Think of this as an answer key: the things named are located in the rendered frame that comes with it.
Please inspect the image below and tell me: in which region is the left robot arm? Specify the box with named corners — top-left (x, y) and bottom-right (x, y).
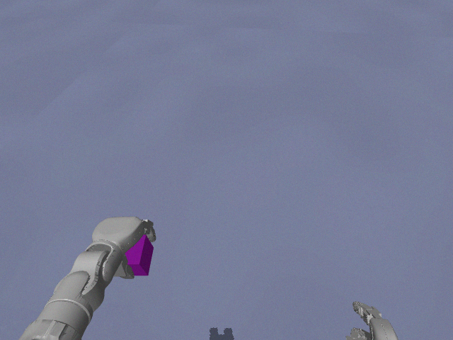
top-left (19, 240), bottom-right (122, 340)

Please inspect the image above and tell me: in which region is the cube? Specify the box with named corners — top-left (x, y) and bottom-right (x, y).
top-left (125, 234), bottom-right (154, 276)

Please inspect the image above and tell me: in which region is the right robot hand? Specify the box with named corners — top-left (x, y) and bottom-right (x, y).
top-left (346, 301), bottom-right (398, 340)

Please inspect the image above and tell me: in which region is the left robot hand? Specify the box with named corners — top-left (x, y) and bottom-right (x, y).
top-left (92, 217), bottom-right (156, 279)

